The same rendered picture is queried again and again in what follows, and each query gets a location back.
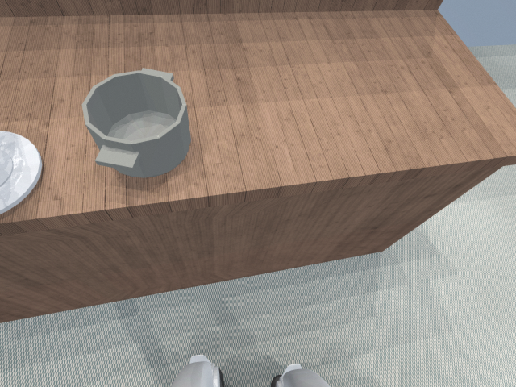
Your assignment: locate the table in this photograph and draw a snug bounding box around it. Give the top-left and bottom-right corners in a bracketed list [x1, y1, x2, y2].
[0, 0, 516, 323]

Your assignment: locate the robot right thigh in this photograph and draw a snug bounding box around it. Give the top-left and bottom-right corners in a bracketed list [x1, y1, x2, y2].
[277, 368, 330, 387]

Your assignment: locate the pot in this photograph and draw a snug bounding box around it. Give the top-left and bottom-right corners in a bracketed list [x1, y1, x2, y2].
[82, 68, 191, 178]

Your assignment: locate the right robot shin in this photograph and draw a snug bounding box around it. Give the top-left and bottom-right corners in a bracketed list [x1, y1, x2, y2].
[282, 364, 302, 377]

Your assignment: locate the lid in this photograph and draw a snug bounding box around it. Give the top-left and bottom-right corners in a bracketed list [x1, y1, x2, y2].
[0, 131, 42, 214]

